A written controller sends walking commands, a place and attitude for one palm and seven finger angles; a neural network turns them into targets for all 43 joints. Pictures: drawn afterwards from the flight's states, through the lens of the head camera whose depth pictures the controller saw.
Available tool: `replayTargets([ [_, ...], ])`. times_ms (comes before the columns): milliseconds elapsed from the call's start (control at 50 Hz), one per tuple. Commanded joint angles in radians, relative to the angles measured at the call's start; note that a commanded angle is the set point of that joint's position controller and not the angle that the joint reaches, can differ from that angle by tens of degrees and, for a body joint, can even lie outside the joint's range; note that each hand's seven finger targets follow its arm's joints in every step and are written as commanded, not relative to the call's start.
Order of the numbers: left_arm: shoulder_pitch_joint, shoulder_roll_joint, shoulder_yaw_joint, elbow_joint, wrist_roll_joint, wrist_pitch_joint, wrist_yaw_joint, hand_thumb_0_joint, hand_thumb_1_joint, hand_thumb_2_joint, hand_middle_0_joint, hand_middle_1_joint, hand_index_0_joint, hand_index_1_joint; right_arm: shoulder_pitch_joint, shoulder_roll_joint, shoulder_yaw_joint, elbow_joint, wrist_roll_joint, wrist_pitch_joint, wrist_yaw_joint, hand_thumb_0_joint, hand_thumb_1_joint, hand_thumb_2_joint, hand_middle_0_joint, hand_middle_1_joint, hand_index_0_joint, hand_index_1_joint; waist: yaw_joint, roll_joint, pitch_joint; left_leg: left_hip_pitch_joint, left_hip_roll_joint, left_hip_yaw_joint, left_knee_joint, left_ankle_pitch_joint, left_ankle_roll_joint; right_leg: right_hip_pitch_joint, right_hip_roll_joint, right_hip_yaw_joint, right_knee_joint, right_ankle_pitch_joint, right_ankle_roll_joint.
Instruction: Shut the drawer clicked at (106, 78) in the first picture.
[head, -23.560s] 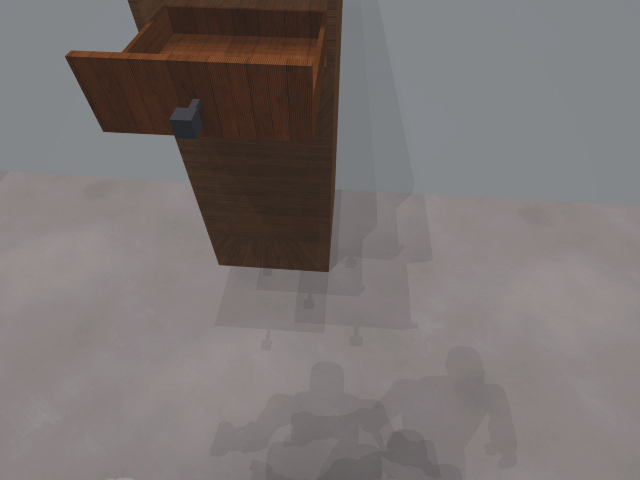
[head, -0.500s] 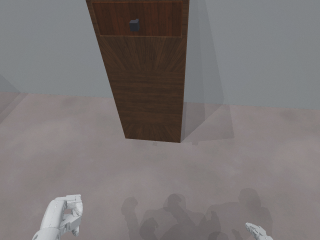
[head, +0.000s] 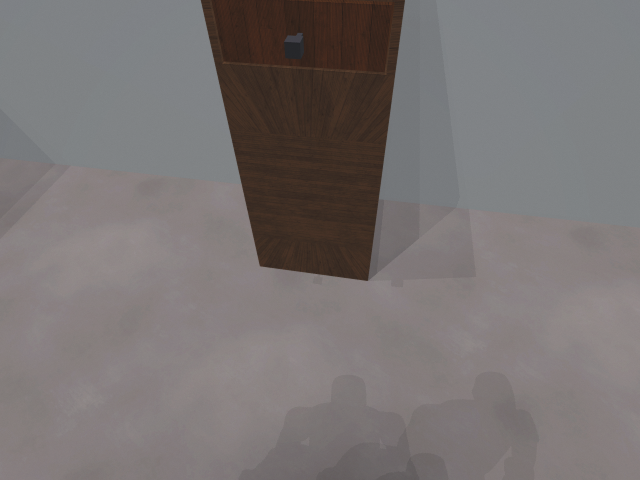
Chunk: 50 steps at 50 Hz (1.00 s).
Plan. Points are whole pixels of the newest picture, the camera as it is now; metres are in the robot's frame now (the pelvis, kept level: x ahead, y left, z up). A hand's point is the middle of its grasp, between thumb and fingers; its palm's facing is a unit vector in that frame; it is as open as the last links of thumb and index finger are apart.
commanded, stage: let the arm hang, fingers relaxed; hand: left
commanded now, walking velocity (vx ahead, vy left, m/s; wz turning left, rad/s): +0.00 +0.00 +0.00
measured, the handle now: (296, 43) +0.92 +0.11 +0.13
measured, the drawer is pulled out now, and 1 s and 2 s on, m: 0.00 0.00 0.00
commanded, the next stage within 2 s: look to check the result in 0.44 s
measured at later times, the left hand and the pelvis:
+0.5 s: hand out of the picture +0.02 +0.17 -0.17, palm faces +0.03 -0.98 -0.20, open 7.3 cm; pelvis +0.01 +0.00 +0.00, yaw -1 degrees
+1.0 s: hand out of the picture +0.05 +0.19 -0.17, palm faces +0.02 -0.97 -0.23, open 7.4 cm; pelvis +0.02 +0.00 +0.00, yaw -1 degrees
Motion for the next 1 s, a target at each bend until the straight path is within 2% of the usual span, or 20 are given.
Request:
replayTargets([
  [0,0.004,0.103,0.019,-0.023,0.0,-0.03,0.01,0.0,0.9,0.9,-0.2,-0.3,-0.2,-0.3,0.049,-0.086,-0.015,-0.014,-0.002,-0.022,-0.011,0.0,-0.9,-0.9,0.2,0.3,0.2,0.3,-0.008,-0.023,0.033,-0.05,0.074,-0.066,-0.134,-0.101,0.043,0.001,-0.093,0.1,-0.122,-0.175,-0.027],
  [120,0.012,0.09,0.02,0.005,0.002,-0.032,0.015,0.0,0.9,0.9,-0.2,-0.3,-0.2,-0.3,0.062,-0.069,-0.015,0.009,0.001,-0.023,-0.013,0.0,-0.9,-0.9,0.2,0.3,0.2,0.3,-0.007,0.0,0.043,-0.049,0.076,-0.064,-0.14,-0.093,0.043,0.006,-0.09,0.097,-0.114,-0.152,-0.025],
  [200,0.012,0.071,0.02,0.015,0.002,-0.034,0.015,0.0,0.9,0.9,-0.2,-0.3,-0.2,-0.3,0.065,-0.052,-0.014,0.019,-0.001,-0.023,-0.015,0.0,-0.9,-0.9,0.2,0.3,0.2,0.3,-0.009,-0.033,0.049,-0.044,0.07,-0.05,-0.134,-0.084,0.04,0.001,-0.095,0.101,-0.122,-0.155,-0.024],
  [260,0.011,0.065,0.021,0.018,0.002,-0.037,0.017,0.0,0.9,0.9,-0.2,-0.3,-0.2,-0.3,0.07,-0.044,-0.014,0.025,0.0,-0.025,-0.016,0.0,-0.9,-0.9,0.2,0.3,0.2,0.3,-0.012,-0.021,0.03,-0.024,0.072,-0.044,-0.125,-0.043,0.038,0.012,-0.097,0.102,-0.119,-0.124,-0.023],
  [380,0.008,0.062,0.022,0.022,0.001,-0.04,0.018,0.0,0.9,0.9,-0.2,-0.3,-0.2,-0.3,0.069,-0.036,-0.015,0.034,0.001,-0.026,-0.018,0.0,-0.9,-0.9,0.2,0.3,0.2,0.3,-0.013,-0.015,0.034,-0.015,0.073,-0.04,-0.121,-0.017,0.034,0.017,-0.098,0.101,-0.12,-0.098,-0.023],
  [540,0.001,0.066,0.023,0.024,0.001,-0.042,0.019,0.0,0.9,0.9,-0.2,-0.3,-0.2,-0.3,0.061,-0.048,-0.018,0.038,0.002,-0.025,-0.019,0.0,-0.9,-0.9,0.2,0.3,0.2,0.3,-0.016,-0.035,0.039,-0.001,0.078,-0.039,-0.119,-0.01,0.034,0.018,-0.097,0.1,-0.124,-0.092,-0.024],
  [560,-0.001,0.063,0.023,0.026,0.001,-0.041,0.019,0.0,0.9,0.9,-0.2,-0.3,-0.2,-0.3,0.057,-0.048,-0.018,0.04,0.001,-0.025,-0.02,0.0,-0.9,-0.9,0.2,0.3,0.2,0.3,-0.015,-0.022,0.046,-0.001,0.077,-0.04,-0.123,-0.016,0.034,0.013,-0.096,0.102,-0.125,-0.098,-0.024],
  [760,-0.018,0.091,0.028,0.024,0.001,-0.046,0.017,0.0,0.9,0.9,-0.2,-0.3,-0.2,-0.3,0.038,-0.074,-0.023,0.04,0.001,-0.025,-0.019,0.0,-0.9,-0.9,0.2,0.3,0.2,0.3,-0.018,-0.039,0.039,0.021,0.076,-0.034,-0.112,-0.008,0.032,0.019,-0.101,0.115,-0.146,-0.105,-0.029],
  [820,-0.025,0.104,0.03,0.021,0.002,-0.048,0.017,0.0,0.9,0.9,-0.2,-0.3,-0.2,-0.3,0.025,-0.093,-0.027,0.037,0.003,-0.027,-0.019,0.0,-0.9,-0.9,0.2,0.3,0.2,0.3,-0.017,-0.019,0.025,0.034,0.079,-0.036,-0.111,0.009,0.032,0.024,-0.1,0.118,-0.142,-0.088,-0.031],
  [900,-0.04,0.113,0.03,0.023,0.0,-0.047,0.014,0.0,0.9,0.9,-0.2,-0.3,-0.2,-0.3,0.012,-0.101,-0.025,0.038,0.001,-0.028,-0.018,0.0,-0.9,-0.9,0.2,0.3,0.2,0.3,-0.016,-0.023,0.033,0.021,0.082,-0.04,-0.124,0.0,0.032,0.038,-0.099,0.118,-0.144,-0.087,-0.029],
  [980,-0.05,0.125,0.031,0.022,-0.001,-0.051,0.013,0.0,0.9,0.9,-0.2,-0.3,-0.2,-0.3,-0.003,-0.117,-0.025,0.036,0.002,-0.033,-0.018,0.0,-0.9,-0.9,0.2,0.3,0.2,0.3,-0.015,-0.007,-0.004,0.045,0.09,-0.044,-0.123,0.051,0.032,0.067,-0.103,0.113,-0.132,-0.021,-0.03],
])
